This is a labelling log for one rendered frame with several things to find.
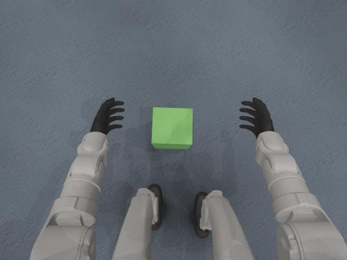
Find robot right foot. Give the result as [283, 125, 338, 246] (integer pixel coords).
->
[195, 192, 209, 239]

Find robot right upper arm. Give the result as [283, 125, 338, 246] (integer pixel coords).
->
[277, 220, 347, 260]

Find robot left shin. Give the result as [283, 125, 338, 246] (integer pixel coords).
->
[131, 188, 155, 201]

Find right robot hand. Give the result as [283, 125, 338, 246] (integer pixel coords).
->
[239, 97, 274, 139]

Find right robot forearm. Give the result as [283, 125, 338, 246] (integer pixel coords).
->
[255, 131, 347, 250]

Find carton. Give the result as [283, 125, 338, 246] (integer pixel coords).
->
[151, 107, 193, 150]

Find left robot forearm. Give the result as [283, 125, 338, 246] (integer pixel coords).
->
[30, 132, 108, 260]

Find left robot hand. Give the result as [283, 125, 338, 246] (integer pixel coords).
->
[90, 98, 125, 135]

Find robot left upper arm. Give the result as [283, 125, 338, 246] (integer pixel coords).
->
[33, 225, 97, 260]

